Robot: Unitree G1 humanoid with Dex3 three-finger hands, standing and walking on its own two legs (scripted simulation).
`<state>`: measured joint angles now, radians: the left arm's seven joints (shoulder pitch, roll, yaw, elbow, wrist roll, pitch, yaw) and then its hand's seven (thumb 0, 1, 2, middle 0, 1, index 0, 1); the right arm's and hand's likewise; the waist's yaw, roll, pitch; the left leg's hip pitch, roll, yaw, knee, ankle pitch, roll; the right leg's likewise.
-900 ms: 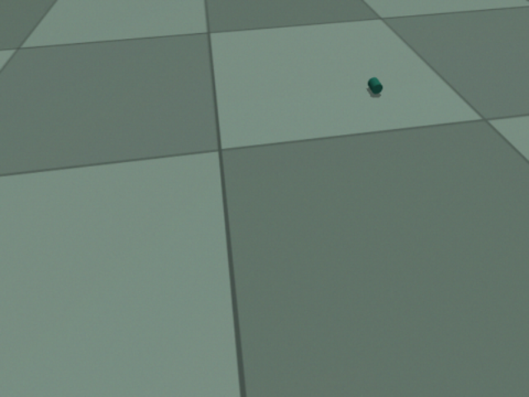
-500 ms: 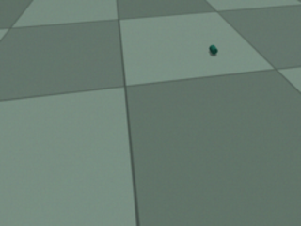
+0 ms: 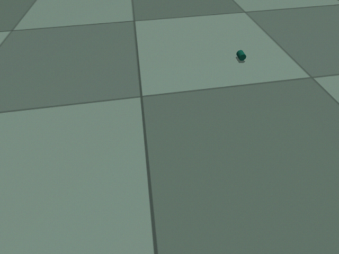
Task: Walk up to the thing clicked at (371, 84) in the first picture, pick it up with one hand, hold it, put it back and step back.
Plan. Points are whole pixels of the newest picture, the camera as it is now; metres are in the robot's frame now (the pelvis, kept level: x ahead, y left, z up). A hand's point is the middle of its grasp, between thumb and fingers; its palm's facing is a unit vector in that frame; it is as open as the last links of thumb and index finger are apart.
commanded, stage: stand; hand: left
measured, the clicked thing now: (241, 55) +2.15 -0.73 -0.75
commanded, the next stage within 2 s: walk up in 0.22 s
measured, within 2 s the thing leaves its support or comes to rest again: neither
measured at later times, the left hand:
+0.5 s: hand (90, 228) +0.21 +0.24 -0.12, palm faces -0.25 -0.86 -0.43, open 7.4 cm
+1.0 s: hand (146, 143) +0.51 +0.12 -0.16, palm faces -0.54 -0.71 -0.45, open 7.4 cm
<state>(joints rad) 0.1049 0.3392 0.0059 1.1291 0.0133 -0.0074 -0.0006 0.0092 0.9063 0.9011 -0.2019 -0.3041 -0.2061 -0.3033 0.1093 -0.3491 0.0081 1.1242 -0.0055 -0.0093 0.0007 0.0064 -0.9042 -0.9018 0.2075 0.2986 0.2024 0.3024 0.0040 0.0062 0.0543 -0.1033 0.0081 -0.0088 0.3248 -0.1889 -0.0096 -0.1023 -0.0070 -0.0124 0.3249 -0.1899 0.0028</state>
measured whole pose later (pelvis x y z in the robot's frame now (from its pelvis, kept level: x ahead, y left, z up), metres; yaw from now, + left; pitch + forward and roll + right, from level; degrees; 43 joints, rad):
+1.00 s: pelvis +0.32 -0.11 -0.03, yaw -36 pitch +0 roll -3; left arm 0.36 0.43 0.05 0.95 0.01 -0.09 -0.01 0.01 0.90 0.90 -0.21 -0.31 -0.21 -0.30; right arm 0.15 -0.49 -0.08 0.81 -0.04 -0.01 0.16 0.01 -0.90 -0.90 0.21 0.30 0.20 0.30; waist 0.00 0.09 0.02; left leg -0.52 0.11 -0.04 0.65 -0.12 -0.02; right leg -0.02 -0.02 0.12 0.44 -0.42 0.06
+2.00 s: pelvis +0.86 -0.27 -0.03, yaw -60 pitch -1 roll -1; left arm 0.32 0.50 0.05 0.97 0.00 -0.08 0.07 0.01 0.91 0.90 -0.20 -0.30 -0.21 -0.30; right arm 0.15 -0.41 -0.10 0.75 -0.04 0.01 0.11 0.00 -0.91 -0.90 0.21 0.30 0.20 0.30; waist -0.01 0.01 0.11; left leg -0.41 0.09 0.08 0.72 -0.29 0.00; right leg -0.53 -0.08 0.02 1.18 -0.42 -0.04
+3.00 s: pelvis +1.27 -0.34 -0.05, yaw -74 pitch -3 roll -2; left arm 0.26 0.40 0.04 0.87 0.02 -0.09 0.12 0.01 0.90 0.90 -0.21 -0.31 -0.21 -0.30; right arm 0.28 -0.45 -0.10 0.79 -0.06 0.12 0.07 0.01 -0.90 -0.90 0.21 0.30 0.20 0.30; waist -0.03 0.15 0.12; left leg -0.52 0.02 -0.03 1.25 -0.49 0.00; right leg -0.43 0.00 -0.13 0.76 -0.28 -0.06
